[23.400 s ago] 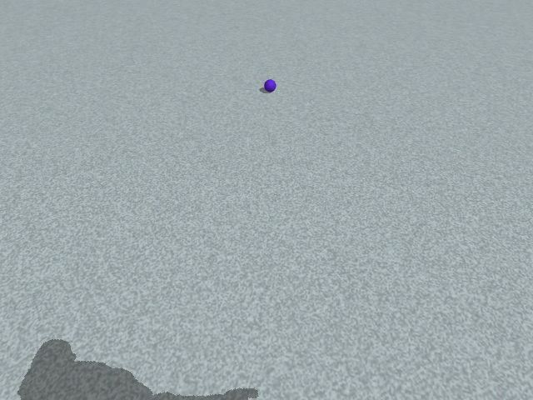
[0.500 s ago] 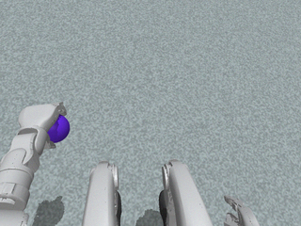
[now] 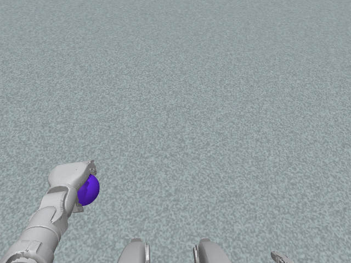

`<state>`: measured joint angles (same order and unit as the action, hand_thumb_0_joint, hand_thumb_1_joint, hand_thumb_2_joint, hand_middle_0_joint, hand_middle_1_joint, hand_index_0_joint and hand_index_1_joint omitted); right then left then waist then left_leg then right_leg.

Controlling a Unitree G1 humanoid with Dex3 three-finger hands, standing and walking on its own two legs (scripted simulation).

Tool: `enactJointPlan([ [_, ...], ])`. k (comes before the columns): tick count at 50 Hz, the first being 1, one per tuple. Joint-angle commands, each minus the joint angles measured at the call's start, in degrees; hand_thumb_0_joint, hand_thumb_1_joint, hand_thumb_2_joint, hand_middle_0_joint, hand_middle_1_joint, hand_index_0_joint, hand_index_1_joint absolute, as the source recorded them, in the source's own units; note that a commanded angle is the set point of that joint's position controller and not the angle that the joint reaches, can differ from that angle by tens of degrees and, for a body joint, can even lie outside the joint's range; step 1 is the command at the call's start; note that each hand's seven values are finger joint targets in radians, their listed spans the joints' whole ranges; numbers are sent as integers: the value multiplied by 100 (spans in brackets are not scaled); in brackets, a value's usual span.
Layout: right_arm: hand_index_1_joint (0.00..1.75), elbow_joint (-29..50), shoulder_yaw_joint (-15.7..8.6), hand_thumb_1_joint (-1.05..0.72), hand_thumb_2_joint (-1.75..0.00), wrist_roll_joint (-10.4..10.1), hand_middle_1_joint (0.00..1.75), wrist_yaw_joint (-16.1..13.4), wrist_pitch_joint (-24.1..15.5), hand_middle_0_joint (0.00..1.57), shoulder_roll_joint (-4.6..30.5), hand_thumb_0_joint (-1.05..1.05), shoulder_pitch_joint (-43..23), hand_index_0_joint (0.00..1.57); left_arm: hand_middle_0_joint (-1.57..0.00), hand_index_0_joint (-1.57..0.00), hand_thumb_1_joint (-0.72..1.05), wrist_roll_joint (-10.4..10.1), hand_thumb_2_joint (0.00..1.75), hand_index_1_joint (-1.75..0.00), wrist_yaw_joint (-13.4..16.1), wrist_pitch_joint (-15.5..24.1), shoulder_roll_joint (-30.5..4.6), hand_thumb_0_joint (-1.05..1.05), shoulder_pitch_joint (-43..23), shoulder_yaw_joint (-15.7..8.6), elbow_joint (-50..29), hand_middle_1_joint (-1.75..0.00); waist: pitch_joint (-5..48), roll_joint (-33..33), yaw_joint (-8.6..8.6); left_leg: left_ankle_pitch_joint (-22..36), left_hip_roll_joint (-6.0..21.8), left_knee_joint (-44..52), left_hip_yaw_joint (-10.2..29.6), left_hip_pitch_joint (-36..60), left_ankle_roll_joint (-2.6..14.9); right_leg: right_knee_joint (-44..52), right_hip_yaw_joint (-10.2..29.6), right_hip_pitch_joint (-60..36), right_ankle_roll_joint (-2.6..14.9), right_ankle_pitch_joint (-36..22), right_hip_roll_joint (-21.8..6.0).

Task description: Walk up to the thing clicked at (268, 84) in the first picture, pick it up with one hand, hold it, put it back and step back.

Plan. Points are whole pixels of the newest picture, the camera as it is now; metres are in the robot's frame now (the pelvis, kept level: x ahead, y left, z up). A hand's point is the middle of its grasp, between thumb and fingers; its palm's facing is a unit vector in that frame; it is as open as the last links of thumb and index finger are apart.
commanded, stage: lift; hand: left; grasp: from above
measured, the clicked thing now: (82, 189) +0.35 +0.24 -0.11
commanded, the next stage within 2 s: hold in 0.34 s
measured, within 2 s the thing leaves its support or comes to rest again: neither
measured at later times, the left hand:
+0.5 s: hand (73, 173) +0.34 +0.23 +0.00, palm faces -0.44 -0.08 -0.90, open 11.2 cm
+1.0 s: hand (72, 158) +0.36 +0.22 +0.04, palm faces -0.44 -0.06 -0.89, open 11.2 cm
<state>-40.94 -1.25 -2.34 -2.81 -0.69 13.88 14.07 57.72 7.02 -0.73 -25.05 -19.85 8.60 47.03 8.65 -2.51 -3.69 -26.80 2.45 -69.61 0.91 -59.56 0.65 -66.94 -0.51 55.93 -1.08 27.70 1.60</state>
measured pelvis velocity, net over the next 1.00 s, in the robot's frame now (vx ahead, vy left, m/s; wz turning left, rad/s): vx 0.05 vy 0.00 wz -0.01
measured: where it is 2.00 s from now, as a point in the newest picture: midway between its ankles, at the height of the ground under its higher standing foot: outside the picture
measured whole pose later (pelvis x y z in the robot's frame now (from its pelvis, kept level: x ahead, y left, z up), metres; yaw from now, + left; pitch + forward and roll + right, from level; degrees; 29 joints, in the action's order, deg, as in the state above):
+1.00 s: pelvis +0.05 +0.00 +0.09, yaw -1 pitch +6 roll +0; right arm -39.8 -2.5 -3.2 -2.1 1.7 14.9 13.8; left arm 56.7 2.2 -2.0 -22.0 -16.6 11.8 41.8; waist 3.3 -2.8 -0.9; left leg -17.5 1.4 -36.5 -2.3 -24.5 0.4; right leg -35.6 2.4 22.7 -0.9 18.4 0.4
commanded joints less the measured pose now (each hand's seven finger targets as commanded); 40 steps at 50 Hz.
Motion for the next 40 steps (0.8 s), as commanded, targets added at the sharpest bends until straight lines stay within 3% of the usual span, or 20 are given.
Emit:
enactJointPlan([
  [1, 30, 439, -304, -91, -91, 7, 30, -81, -215, 20, 860, 0, 235, 20, -88, -90, 53, 53, 103, -99, 372, -17, -1087, 0, -1725, -398, -913, -100, 1696, -249, -7, 809, -195, 1613, 55, 2135, -18, 1472, -19, -1125, 248, -864, 186],
  [3, 30, 443, -293, -91, -90, 20, 30, -70, -207, 20, 844, 0, 237, 20, -89, -91, 54, 67, 102, -98, 418, -55, -1009, 0, -1728, -337, -772, -100, 1531, -143, -57, 903, -207, 1766, 20, 2284, -9, 1684, 6, -1276, 227, -978, 167],
  [8, 30, 474, -330, -91, -90, 23, 30, -40, -212, 20, 877, 0, 206, 20, -90, -91, 54, 39, 103, -96, 421, -111, -945, 0, -1740, -297, -819, -98, 1477, -247, 47, 1005, -198, 2274, 26, 2842, -59, 2068, 18, -1658, 240, -1018, 147],
  [10, 30, 484, -321, -91, -90, 32, 30, -36, -221, 20, 871, 0, 189, 20, -88, -90, 53, -10, 102, -97, 387, -129, -822, 0, -1752, -219, -813, -99, 1379, -237, 11, 1116, -160, 2465, 83, 3053, -83, 2169, -10, -1753, 240, -1102, 156],
  [11, 30, 481, -333, -91, -90, 29, 30, -38, -219, 20, 881, 0, 200, 20, -87, -88, 51, -9, 101, -97, 377, -129, -919, 0, -1674, -306, -803, -99, 1375, -256, 55, 1146, -167, 2526, 70, 3140, -95, 2250, -3, -1834, 233, -1108, 147],
  [17, 30, 536, -336, -90, -90, 22, 30, -30, -219, 20, 870, 0, 148, 20, -88, -89, 51, -111, 104, -96, 354, -106, -790, 0, -1666, -232, -852, -97, 1216, -43, 44, 1229, -204, 2885, -3, 3462, -65, 2719, 47, -2315, 201, -1204, 113],
  [25, 30, 511, -374, -90, -90, -6, 30, -33, -189, 20, 877, 0, 78, 20, -87, -90, 52, -62, 99, -94, 326, -133, -771, 0, -1675, -166, -972, -96, 1129, 146, 80, 1736, -265, 3157, -119, 3821, -41, 3084, 128, -2858, 165, -1700, 103],
  [28, 30, 496, -370, -90, -90, -27, 30, -34, -158, 20, 878, 0, 43, 20, -87, -89, 52, -35, 100, -95, 225, -141, -902, 0, -1608, -227, -966, -97, 1092, 131, 138, 1900, -297, 3241, -169, 3863, -26, 3196, 178, -3040, 157, -1870, 90],
  [33, 30, 549, -373, -90, -90, -46, 30, -18, -126, 20, 881, 0, -35, 20, -87, -90, 54, -72, 100, -96, 92, -142, -767, 0, -1708, -118, -1242, -99, 1066, 79, 109, 2079, -290, 3392, -204, 4143, -21, 3360, 204, -3203, 158, -2050, 102],
  [36, 30, 582, -382, -90, -90, -63, 30, -12, -112, 20, 880, 0, -106, 20, -85, -87, 50, -86, 99, -95, 6, -129, -809, 0, -1512, -162, -1210, -97, 988, -32, 206, 2175, -267, 3526, -182, 4291, -65, 3363, 149, -3266, 192, -2018, 120],
  [40, 30, 650, -404, -90, -90, -71, 30, -7, -75, 20, 896, 0, -120, 20, -84, -86, 48, -67, 98, -93, -117, -91, -808, 0, -1545, -162, -1375, -96, 1047, 75, 211, 2473, -268, 3564, -210, 4411, -42, 3403, 159, -3449, 181, -2319, 129],
])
